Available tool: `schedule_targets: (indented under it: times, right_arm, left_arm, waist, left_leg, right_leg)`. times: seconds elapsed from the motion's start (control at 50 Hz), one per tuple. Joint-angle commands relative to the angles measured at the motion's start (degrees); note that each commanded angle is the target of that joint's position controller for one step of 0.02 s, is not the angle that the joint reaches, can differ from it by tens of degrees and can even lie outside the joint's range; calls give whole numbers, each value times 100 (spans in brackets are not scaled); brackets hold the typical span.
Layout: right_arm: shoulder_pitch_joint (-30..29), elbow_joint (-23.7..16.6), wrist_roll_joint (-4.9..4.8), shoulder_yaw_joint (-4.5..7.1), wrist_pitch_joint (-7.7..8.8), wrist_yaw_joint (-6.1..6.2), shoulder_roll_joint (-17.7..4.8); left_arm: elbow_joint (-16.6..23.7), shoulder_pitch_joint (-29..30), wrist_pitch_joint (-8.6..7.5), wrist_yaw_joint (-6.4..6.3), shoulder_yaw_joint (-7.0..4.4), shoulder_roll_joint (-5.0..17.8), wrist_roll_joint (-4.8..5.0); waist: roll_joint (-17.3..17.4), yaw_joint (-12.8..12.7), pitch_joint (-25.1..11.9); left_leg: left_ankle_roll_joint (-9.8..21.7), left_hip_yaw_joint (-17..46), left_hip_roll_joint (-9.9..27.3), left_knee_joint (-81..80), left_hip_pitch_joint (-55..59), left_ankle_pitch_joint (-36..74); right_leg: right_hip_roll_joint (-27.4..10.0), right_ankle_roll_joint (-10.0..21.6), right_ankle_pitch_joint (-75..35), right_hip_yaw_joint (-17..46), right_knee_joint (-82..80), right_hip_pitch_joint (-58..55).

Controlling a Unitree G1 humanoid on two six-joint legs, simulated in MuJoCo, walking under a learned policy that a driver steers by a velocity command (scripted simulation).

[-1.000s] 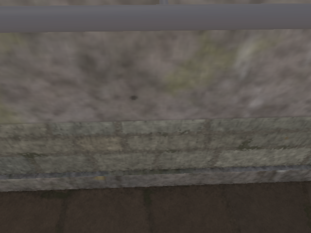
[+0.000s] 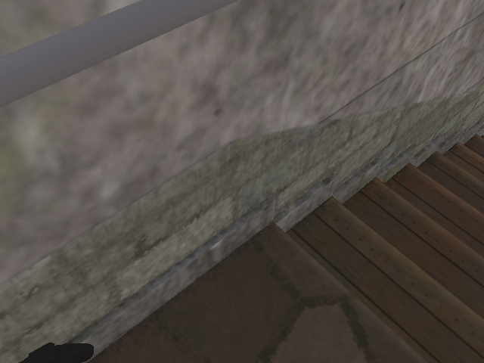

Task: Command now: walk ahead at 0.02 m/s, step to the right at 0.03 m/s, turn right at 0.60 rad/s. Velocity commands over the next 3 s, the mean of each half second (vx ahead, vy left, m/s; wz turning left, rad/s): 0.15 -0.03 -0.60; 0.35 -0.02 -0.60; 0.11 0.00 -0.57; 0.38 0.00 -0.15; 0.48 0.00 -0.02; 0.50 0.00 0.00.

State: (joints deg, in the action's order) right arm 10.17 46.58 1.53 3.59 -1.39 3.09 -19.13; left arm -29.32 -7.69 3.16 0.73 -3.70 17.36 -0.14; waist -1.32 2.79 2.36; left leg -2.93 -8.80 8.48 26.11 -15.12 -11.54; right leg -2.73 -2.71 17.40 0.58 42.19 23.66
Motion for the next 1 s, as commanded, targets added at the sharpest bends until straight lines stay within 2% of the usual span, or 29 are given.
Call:
schedule_targets:
  times: [0.02, 0.04, 0.06, 0.08, 0.1, 0.14, 0.18, 0.22, 0.34, 0.38, 0.4, 0.42, 0.44, 0.48, 0.54, 0.56, 0.58, 0.6, 0.64, 0.66, 0.68, 0.72, 0.74, 0.8, 0.88, 0.92, 0.94, 0.98, 1.0]
  right_arm:
    - [-54, -242, -142, 237, 111, -19, -896]
    - [239, -141, -154, 189, 163, -26, -635]
    - [317, -335, 128, 87, 190, -51, -278]
    - [101, -678, 99, 113, 227, -45, -367]
    - [-286, -692, -51, 170, 164, 1, -644]
    - [-414, -695, -33, 164, 111, 120, -613]
    - [-112, -667, 34, 178, 100, 137, -665]
    - [119, -647, -47, 152, 166, 65, -598]
    - [32, -675, -192, 82, 324, -28, -475]
    - [-274, -820, -151, 151, 434, -262, -580]
    - [153, -757, 577, -136, 583, -479, 74]
    - [83, -859, 536, -192, 679, -446, 296]
    - [-83, -1001, 416, -191, 773, -379, 150]
    - [-237, -1219, 309, -192, 826, -364, 101]
    - [528, -1102, 157, -151, 905, -546, 136]
    - [759, -1046, 180, -104, 953, -531, -22]
    - [1147, -1027, 189, 124, 1037, -435, -820]
    - [1236, -1084, 369, 189, 1157, -560, -1107]
    - [711, -853, 82, 60, 1277, -540, -573]
    - [567, -980, -65, -203, 1142, -359, 373]
    - [261, -1109, -99, -275, 1070, -252, 448]
    - [393, -986, 135, -205, 979, -208, 180]
    - [656, -834, 200, -159, 1004, -231, 44]
    - [851, -640, 129, -70, 1066, -302, -173]
    - [1234, -446, 243, 125, 883, -343, -545]
    - [1134, -549, 253, 207, 800, -361, -694]
    - [1112, -618, 350, 240, 766, -354, -759]
    - [640, -858, 540, 219, 720, -502, -618]
    - [907, -855, 660, 21, 690, -659, -40]
  left_arm:
    - [124, -438, -42, 36, -282, 611, -1]
    - [12, -699, -5, -6, -365, 820, 39]
    - [79, -1010, 7, -112, -477, 1478, -17]
    - [420, -851, -160, -37, -557, 1905, -318]
    - [466, -635, -329, 33, -519, 1640, -300]
    - [457, 23, -338, -63, -344, 1104, -30]
    - [517, 337, -228, -146, -242, 915, 4]
    - [456, 208, -133, -217, -190, 787, -24]
    - [286, -272, -85, -105, -307, 997, -3]
    - [246, -500, -343, -115, -359, 1136, 92]
    - [390, -553, -660, 50, -109, 452, -113]
    - [329, -634, -788, 54, -99, 330, -46]
    - [360, -462, -871, 12, -96, 346, -70]
    - [399, -69, -926, -2, -123, 419, -102]
    - [317, 145, -738, 137, -192, 441, -136]
    - [227, -54, -781, 132, -163, 197, -133]
    - [429, -96, -818, 173, -37, -340, -187]
    - [-10, -829, -796, 133, -282, 375, -139]
    - [-447, -940, -534, 17, -170, 371, -8]
    - [-413, -619, -629, 84, -50, -54, -326]
    - [-497, -415, -695, 180, -28, -149, -473]
    - [-616, -97, -789, 316, -44, -120, -423]
    - [-615, 101, -812, 353, -4, -177, -295]
    - [-663, 502, -730, 451, 89, -216, -123]
    - [-788, 528, -815, 412, 264, -295, -160]
    - [-944, 376, -820, 338, 269, -78, -101]
    - [-1029, 176, -819, 300, 228, 102, -49]
    - [-1382, -1089, -927, 123, -103, 823, 90]
    - [-1575, -2155, -910, -125, -269, 1116, -53]
  waist:
    - [1259, -289, -669]
    - [463, -359, -534]
    - [-1506, -318, -448]
    - [-1395, -499, -1233]
    - [-687, -637, -1158]
    - [-494, -285, -696]
    - [-802, -68, -718]
    - [-896, -55, -902]
    - [-984, -411, -410]
    - [-585, -554, -518]
    - [458, -508, -739]
    - [23, -579, -672]
    - [-284, -634, -774]
    - [-251, -536, -705]
    - [66, -33, -402]
    - [254, 111, -532]
    - [1363, 177, -462]
    - [286, -42, 42]
    - [385, -375, -514]
    - [799, -231, -804]
    - [920, -134, -288]
    - [585, -49, -31]
    - [316, 22, 27]
    - [560, 121, -191]
    - [612, 34, -20]
    - [880, -89, -157]
    - [1044, -186, -314]
    - [886, -864, -797]
    - [193, -1161, -1908]
  left_leg:
    - [614, 385, 751, -105, 127, 222]
    - [249, 77, 456, 864, -447, -198]
    - [-276, -233, -177, 3116, -2405, -2489]
    - [-340, 989, -497, 4178, -2847, -2635]
    - [-258, 1350, -489, 4652, -2852, -2251]
    - [-193, 1481, -395, 4346, -2889, -1189]
    - [-298, 1352, -568, 4248, -2217, -719]
    - [-332, 1199, -712, 4053, -1844, -504]
    - [-3, 1061, -845, 1560, -1104, -881]
    - [153, 1569, -646, 1328, -1529, -1087]
    - [29, 1543, -673, 2165, -2014, -2136]
    - [111, 1824, -452, 2143, -2504, -1793]
    - [115, 1785, -517, 1980, -2367, -1645]
    - [200, 1359, -769, 1489, -1353, -1790]
    - [383, 1083, -990, 65, 803, -905]
    - [768, 1719, -470, 19, 1479, -1198]
    - [2359, 4376, 993, -589, 2302, -1306]
    - [2948, 5993, 2478, -810, 2653, 1953]
    - [2042, 3341, 1809, -108, 2298, 4314]
    - [1627, 2266, 875, -737, 1668, 1162]
    - [1661, 2031, 562, -1354, 716, -364]
    - [1811, 1784, 660, -1779, 550, -6]
    - [1812, 1587, 733, -1761, 966, 848]
    - [1671, 740, 533, -1629, 1683, 2571]
    - [1471, 172, 790, -1187, 2124, 4600]
    - [1260, -77, 790, -893, 2241, 5298]
    - [1145, -192, 780, -613, 2073, 5910]
    - [589, -442, 474, 1095, 685, 6057]
    - [97, -462, 114, 2865, -701, 3794]
  right_leg:
    - [460, 420, -403, -519, -1373, -1135]
    - [272, 630, -1205, 14, -1883, -1736]
    - [-1041, 1079, -4315, 1903, -1748, -2763]
    - [-1922, 2149, -3545, 3337, -2004, -2298]
    - [-1801, 2129, -2537, 3118, -2320, -2039]
    - [-1161, 1480, -1674, 2263, -2283, -1549]
    - [-791, 1362, -2395, 1759, -2203, -1014]
    - [-513, 1470, -1864, 1561, -2247, -934]
    - [-221, 1761, 642, 2272, -2498, -762]
    - [-1041, 1755, 2120, 3688, -2777, -1425]
    - [-1512, 1693, 2441, 4599, -2394, -1659]
    - [-1415, 1614, 2231, 4534, -2306, -1978]
    - [-1051, 1500, 1974, 4090, -2166, -1882]
    - [-499, 1513, 1674, 3552, -2087, -1063]
    - [167, 1555, 1828, 3285, -1450, 322]
    - [468, 1243, 1839, 3007, -549, 953]
    - [1427, 457, 1796, 1658, 1275, 2784]
    - [1300, -338, 1625, 2130, 2178, 3803]
    - [466, -919, 1122, 1120, 3854, 3368]
    - [87, -332, 440, 711, 3477, 2869]
    - [128, -145, 42, 489, 3289, 2472]
    - [39, -78, -488, 172, 3123, 2370]
    - [-78, -73, -708, 131, 2675, 2595]
    - [-18, -145, -928, -324, 1664, 2505]
    - [5, 93, -891, -492, 24, 2209]
    - [318, 297, -1071, -727, -600, 1550]
    - [534, 374, -1360, -781, -725, 885]
    - [1001, 930, -2179, -620, -882, -1547]
    - [402, 1879, -4060, 95, -630, -3874]
